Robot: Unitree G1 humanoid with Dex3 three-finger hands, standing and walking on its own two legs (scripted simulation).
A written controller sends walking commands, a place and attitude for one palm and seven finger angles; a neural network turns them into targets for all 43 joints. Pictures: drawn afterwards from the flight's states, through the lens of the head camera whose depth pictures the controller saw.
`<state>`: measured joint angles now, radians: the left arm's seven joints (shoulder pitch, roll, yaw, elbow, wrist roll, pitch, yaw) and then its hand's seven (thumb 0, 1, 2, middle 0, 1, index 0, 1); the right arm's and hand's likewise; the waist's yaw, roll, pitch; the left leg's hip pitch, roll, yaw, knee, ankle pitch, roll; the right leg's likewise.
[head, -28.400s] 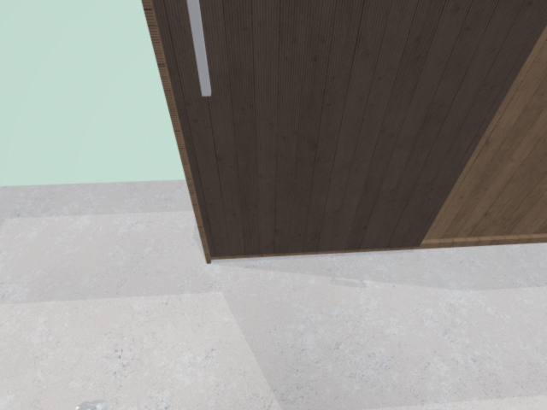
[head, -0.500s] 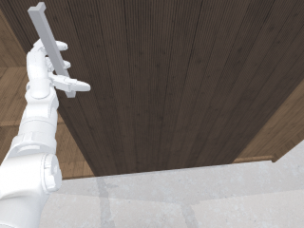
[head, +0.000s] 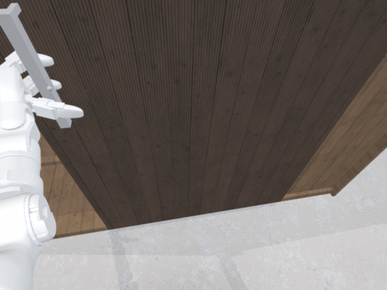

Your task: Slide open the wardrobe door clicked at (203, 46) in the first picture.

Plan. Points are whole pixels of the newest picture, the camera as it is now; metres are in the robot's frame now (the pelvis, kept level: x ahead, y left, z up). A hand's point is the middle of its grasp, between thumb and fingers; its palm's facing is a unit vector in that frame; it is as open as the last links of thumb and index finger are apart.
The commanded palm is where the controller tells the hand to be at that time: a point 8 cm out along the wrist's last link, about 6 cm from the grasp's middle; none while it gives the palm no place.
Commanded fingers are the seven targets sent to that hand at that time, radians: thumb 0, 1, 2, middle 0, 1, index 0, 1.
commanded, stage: slip the hand off the handle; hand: left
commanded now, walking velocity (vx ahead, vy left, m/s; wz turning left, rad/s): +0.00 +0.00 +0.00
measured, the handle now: (43, 74) +0.50 +0.29 +0.19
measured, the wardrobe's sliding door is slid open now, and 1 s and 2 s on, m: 0.55 0.55 0.55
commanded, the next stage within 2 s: draw the hand back to the body in 0.74 s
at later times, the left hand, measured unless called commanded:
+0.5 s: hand (6, 123) +0.38 +0.32 +0.17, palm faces +0.42 -0.90 -0.13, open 14.7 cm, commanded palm +0.32 +0.35 +0.18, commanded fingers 0.00 -0.55 0.20 -0.25 -1.15 -0.25 -1.15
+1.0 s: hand (8, 141) +0.32 +0.28 +0.19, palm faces +0.23 -0.97 -0.03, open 14.7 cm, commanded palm +0.27 +0.34 +0.18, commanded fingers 0.00 -0.55 0.20 -0.25 -1.15 -0.25 -1.15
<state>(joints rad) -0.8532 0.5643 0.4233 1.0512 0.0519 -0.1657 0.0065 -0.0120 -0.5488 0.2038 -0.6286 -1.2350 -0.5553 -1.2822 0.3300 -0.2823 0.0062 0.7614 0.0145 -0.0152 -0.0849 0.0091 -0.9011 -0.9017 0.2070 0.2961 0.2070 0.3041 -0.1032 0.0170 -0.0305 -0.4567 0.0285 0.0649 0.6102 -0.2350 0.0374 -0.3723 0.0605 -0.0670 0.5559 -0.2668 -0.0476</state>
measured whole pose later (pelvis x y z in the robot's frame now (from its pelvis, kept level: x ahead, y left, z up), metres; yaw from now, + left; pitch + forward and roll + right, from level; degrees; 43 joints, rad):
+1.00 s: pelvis +0.02 +0.00 +0.02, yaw +2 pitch -4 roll -1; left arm -0.28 0.44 0.36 0.25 -0.27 0.22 -0.23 -0.01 -0.55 0.20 -0.25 -1.15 -0.25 -1.15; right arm 0.15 -0.23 0.09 0.73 0.07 -0.12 -0.16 0.01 -0.90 -0.90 0.21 0.30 0.21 0.30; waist 0.06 0.04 0.01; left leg -0.17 -0.02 0.04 0.42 -0.18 0.04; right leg -0.08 0.03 -0.08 0.38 -0.23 -0.05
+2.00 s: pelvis +0.02 +0.01 +0.02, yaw +0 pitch -7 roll -1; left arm 0.41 0.33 0.32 -0.34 -0.09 -0.10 0.12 0.00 0.48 0.70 -0.23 -0.55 -0.22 -0.54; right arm 0.17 -0.23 0.01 0.70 -0.01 -0.15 -0.07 0.01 -0.90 -0.90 0.21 0.30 0.21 0.30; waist 0.07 0.05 0.04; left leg -0.07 -0.01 0.07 0.36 -0.17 0.04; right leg 0.01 0.04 -0.04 0.32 -0.21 -0.04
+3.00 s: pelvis -0.02 +0.02 +0.01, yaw +0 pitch -1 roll -1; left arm 0.54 0.40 0.38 -0.44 -0.05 -0.15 0.16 0.02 0.89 0.90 -0.22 -0.30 -0.21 -0.30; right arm 0.21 -0.25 0.00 0.59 0.01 -0.03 -0.11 0.01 -0.90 -0.90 0.20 0.30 0.20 0.30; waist 0.02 0.06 -0.02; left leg -0.33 0.00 0.08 0.51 -0.16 0.07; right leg -0.27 0.03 -0.04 0.49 -0.21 -0.02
